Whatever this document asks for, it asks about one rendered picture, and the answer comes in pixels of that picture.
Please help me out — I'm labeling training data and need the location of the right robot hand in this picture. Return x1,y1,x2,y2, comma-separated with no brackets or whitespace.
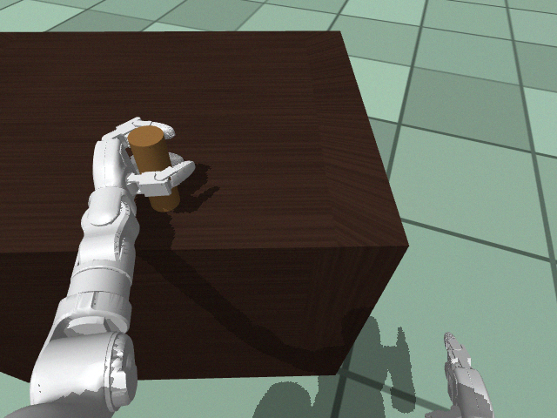
425,332,495,418

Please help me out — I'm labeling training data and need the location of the left robot arm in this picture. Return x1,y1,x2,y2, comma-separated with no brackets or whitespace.
4,186,140,418

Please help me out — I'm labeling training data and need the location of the left robot hand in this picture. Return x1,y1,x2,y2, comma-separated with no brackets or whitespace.
92,117,195,200

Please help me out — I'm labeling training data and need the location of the can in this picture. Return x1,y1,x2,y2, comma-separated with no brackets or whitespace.
128,125,180,212

